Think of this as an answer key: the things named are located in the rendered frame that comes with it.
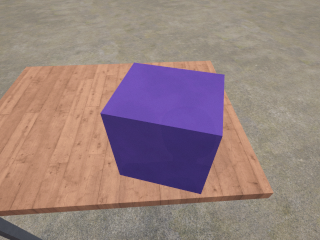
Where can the carton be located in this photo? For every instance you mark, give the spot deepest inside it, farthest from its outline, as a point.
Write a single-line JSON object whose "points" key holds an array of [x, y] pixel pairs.
{"points": [[165, 125]]}

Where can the table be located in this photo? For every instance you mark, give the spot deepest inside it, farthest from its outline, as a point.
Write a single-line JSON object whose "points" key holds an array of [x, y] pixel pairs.
{"points": [[55, 155]]}

